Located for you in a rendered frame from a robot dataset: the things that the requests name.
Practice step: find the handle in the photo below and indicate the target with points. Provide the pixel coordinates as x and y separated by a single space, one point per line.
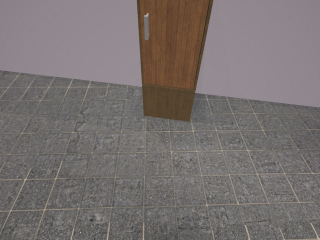
146 26

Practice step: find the cupboard door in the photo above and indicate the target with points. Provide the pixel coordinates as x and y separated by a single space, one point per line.
171 54

